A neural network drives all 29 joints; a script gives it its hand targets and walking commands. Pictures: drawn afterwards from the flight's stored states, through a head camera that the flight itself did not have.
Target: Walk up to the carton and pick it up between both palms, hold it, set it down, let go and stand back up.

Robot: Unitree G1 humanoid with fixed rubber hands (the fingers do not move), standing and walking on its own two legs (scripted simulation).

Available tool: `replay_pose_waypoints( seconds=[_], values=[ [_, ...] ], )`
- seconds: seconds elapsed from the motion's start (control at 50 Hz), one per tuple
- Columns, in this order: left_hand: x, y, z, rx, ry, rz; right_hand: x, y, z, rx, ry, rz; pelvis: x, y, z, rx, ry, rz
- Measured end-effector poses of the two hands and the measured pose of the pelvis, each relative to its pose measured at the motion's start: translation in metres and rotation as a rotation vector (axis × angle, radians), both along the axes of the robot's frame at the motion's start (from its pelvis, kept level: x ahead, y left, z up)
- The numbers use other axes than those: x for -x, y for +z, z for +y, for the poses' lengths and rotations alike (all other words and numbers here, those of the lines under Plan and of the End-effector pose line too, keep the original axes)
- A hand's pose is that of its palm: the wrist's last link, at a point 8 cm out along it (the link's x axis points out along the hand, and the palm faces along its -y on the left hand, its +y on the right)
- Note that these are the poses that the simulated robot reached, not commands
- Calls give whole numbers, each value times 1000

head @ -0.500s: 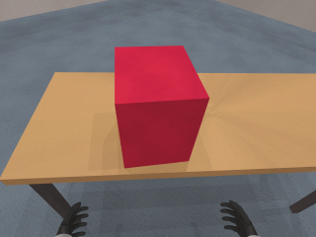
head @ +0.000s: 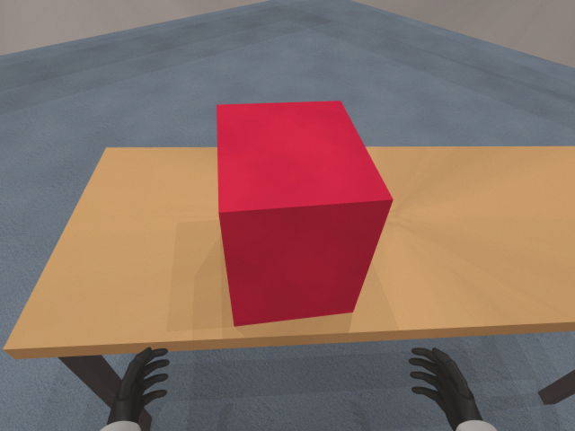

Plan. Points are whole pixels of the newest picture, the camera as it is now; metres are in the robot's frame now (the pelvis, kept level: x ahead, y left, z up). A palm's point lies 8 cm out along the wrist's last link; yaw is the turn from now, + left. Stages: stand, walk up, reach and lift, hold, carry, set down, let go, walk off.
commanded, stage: reach and lift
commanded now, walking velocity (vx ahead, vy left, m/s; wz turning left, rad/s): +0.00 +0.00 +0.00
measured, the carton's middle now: (287, 212) +0.47 +0.02 +0.04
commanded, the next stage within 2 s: none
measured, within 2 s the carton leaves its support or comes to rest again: neither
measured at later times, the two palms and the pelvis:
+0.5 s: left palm (133, 371) +0.21 +0.21 -0.01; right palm (444, 355) +0.24 -0.21 -0.01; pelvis +0.00 -0.01 +0.00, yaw +0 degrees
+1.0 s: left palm (137, 302) +0.27 +0.21 +0.06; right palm (447, 296) +0.30 -0.21 +0.05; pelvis -0.02 -0.01 +0.00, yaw -1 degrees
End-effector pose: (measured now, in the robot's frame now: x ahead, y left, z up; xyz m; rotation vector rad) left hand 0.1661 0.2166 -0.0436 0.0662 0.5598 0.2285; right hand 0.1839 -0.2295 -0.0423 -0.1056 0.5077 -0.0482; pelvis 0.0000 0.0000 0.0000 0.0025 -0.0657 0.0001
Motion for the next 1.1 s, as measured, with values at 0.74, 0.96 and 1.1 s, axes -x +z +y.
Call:
replay_pose_waypoints(
  seconds=[0.74,0.96,1.1],
  values=[
    [-76,63,-4,11,36,-251,-90,64,17,-101,43,-242,8,1,-8,1,-14,32],
    [-103,96,-4,24,26,-258,-115,94,16,-95,39,-260,16,2,-8,-1,-19,49],
    [-116,111,-6,36,25,-241,-131,106,19,-108,46,-251,19,1,-9,-2,-22,73]
  ],
)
